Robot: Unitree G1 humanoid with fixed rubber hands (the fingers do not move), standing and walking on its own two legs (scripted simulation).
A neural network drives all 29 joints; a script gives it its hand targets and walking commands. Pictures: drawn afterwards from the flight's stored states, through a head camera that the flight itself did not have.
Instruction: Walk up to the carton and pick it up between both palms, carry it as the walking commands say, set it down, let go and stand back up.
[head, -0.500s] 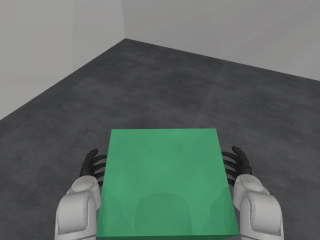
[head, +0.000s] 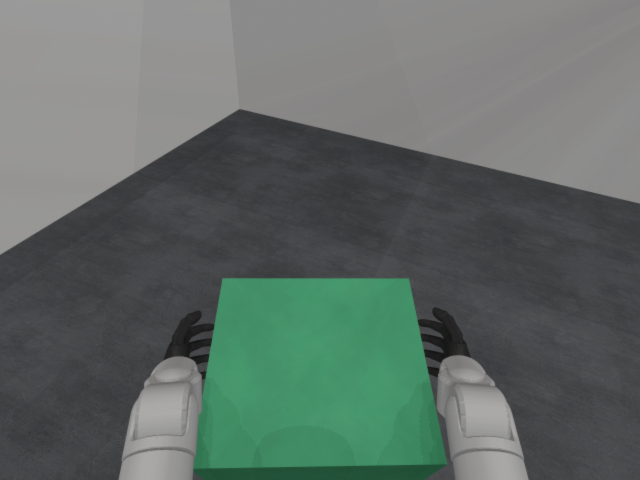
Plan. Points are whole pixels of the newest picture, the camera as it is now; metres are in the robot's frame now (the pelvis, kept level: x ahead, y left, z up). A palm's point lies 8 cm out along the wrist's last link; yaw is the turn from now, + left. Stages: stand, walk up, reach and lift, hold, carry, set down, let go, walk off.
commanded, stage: hold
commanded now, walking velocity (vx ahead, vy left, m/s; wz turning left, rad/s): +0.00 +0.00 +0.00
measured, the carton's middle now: (316, 382) +0.29 +0.02 -0.04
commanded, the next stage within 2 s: set down in 0.58 s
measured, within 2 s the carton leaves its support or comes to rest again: neither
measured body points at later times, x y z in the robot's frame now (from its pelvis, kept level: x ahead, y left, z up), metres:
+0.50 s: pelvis -0.02 +0.04 +0.00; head -0.07 +0.05 +0.45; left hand +0.30 +0.19 +0.03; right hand +0.29 -0.16 +0.04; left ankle +0.04 +0.15 -0.74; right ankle +0.00 -0.11 -0.74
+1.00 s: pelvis +0.00 +0.01 +0.00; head -0.02 +0.02 +0.45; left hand +0.29 +0.22 -0.02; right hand +0.30 -0.15 -0.01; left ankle +0.04 +0.15 -0.74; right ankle +0.00 -0.11 -0.74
